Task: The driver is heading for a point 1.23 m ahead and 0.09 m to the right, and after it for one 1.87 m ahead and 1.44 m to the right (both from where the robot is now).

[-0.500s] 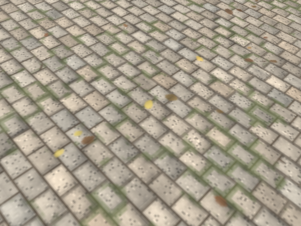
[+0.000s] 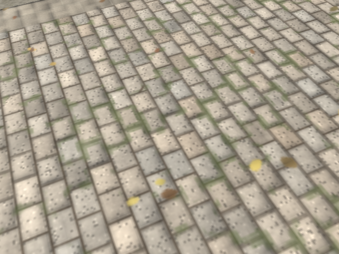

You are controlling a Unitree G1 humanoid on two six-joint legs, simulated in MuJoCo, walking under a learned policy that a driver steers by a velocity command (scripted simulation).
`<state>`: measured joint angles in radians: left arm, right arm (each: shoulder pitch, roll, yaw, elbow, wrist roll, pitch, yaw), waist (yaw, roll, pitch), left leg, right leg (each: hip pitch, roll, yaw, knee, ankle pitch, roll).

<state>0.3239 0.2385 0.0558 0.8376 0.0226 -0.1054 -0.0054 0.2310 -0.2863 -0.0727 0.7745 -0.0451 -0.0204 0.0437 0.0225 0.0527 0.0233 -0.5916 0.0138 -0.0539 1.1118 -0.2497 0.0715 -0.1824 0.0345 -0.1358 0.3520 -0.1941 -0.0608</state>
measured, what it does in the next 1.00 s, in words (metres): walks ahead: left foot, then right foot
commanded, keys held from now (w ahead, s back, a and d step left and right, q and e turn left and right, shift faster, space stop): w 1.00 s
